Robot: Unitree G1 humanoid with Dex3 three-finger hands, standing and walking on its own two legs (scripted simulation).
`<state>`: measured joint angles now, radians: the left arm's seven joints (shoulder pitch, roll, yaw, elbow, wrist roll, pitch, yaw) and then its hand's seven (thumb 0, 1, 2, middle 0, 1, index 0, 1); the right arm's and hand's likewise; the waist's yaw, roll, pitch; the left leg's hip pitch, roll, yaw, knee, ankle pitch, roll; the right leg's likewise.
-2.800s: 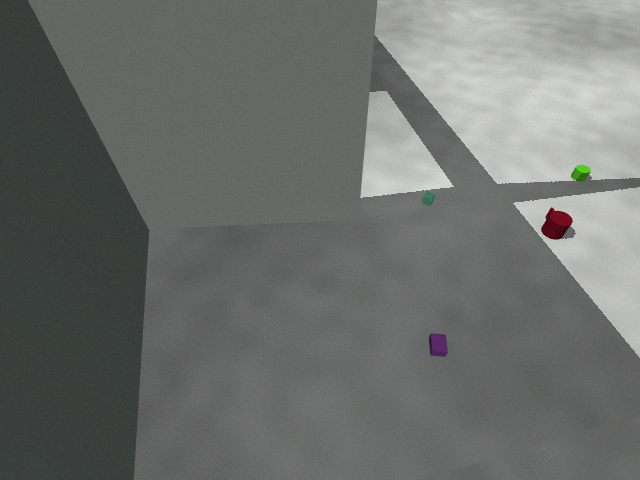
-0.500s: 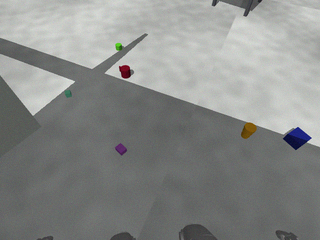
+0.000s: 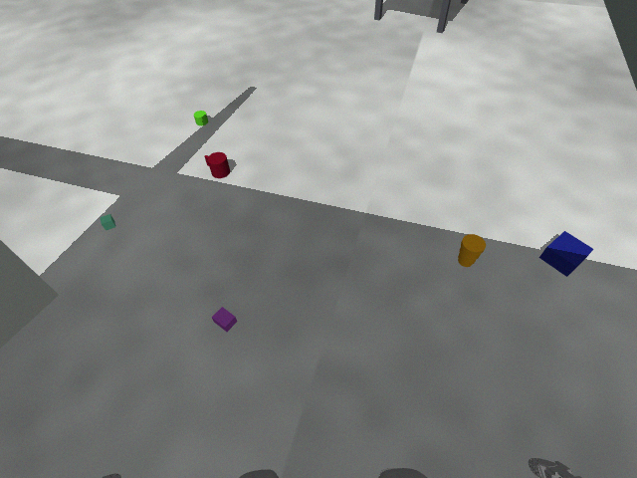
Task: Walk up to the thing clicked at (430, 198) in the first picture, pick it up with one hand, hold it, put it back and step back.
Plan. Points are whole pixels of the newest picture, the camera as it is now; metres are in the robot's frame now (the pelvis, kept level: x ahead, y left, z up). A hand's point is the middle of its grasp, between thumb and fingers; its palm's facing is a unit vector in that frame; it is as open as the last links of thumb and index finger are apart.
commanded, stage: walk up
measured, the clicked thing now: (108, 222) +1.16 +0.90 -0.72
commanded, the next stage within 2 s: stand in 0.52 s
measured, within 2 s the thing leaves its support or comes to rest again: neither
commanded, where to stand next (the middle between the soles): +0.08 +0.03 m, yaw -2 degrees
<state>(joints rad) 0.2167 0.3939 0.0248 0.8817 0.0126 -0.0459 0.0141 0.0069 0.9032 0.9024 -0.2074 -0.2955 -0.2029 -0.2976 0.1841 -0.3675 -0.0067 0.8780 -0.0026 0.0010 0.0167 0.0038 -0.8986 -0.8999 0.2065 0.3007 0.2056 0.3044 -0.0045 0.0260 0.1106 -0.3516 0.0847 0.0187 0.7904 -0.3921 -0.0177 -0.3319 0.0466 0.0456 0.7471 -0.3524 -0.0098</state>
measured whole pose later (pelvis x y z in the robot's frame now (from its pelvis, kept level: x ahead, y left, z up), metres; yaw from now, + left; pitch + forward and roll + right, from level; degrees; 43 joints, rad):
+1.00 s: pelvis +0.02 +0.02 +0.04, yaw -1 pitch -2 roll +0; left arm 0.10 0.35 0.00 1.15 0.01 -0.02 0.00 0.01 0.90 0.90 -0.21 -0.30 -0.20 -0.30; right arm 0.06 -0.35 -0.01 1.15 0.00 -0.01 0.01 0.00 -0.90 -0.90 0.20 0.30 0.20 0.30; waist -0.01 0.00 0.05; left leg -0.13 0.02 0.05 0.34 -0.18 0.00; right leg -0.13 -0.01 0.09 0.33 -0.17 0.04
